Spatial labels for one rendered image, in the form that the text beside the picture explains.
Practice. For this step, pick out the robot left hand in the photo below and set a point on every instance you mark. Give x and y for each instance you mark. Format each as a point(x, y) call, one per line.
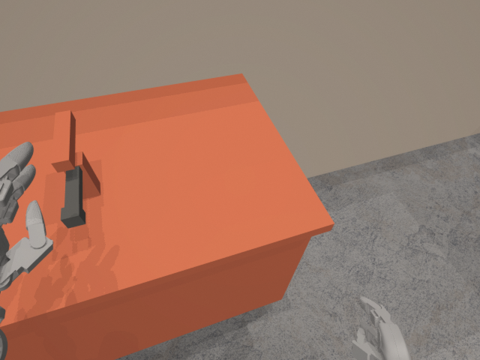
point(15, 178)

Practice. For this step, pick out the robot right hand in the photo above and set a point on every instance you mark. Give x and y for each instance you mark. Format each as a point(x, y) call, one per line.
point(387, 343)

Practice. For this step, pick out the tap lever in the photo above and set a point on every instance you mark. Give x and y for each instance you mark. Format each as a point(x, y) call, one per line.
point(73, 215)

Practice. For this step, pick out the counter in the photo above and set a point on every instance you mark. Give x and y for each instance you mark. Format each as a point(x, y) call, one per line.
point(195, 210)

